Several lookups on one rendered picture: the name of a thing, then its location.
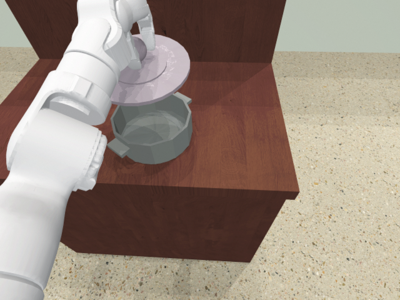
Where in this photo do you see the lid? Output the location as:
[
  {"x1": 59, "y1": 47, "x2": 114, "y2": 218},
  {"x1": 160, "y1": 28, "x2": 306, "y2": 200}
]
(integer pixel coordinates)
[{"x1": 110, "y1": 34, "x2": 190, "y2": 106}]

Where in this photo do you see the table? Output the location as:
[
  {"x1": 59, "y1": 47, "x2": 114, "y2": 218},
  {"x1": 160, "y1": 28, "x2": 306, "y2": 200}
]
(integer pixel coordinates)
[{"x1": 0, "y1": 0, "x2": 300, "y2": 263}]

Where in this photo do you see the pot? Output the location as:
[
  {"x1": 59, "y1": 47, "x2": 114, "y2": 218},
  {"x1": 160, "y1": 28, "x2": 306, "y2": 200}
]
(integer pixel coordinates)
[{"x1": 107, "y1": 92, "x2": 193, "y2": 164}]

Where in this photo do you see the knob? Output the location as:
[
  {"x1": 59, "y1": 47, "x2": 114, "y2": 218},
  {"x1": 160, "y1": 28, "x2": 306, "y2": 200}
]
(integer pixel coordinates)
[{"x1": 132, "y1": 36, "x2": 147, "y2": 61}]

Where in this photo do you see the left robot upper arm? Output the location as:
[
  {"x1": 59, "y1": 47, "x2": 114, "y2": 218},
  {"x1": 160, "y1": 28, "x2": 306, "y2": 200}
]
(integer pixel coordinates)
[{"x1": 0, "y1": 107, "x2": 108, "y2": 300}]

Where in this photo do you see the robot left hand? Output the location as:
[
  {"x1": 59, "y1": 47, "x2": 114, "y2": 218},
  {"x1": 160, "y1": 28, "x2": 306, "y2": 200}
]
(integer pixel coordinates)
[{"x1": 126, "y1": 0, "x2": 156, "y2": 70}]

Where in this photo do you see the robot left forearm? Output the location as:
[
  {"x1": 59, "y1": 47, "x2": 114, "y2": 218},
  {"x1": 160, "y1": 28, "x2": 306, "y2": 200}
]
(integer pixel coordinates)
[{"x1": 6, "y1": 0, "x2": 133, "y2": 171}]

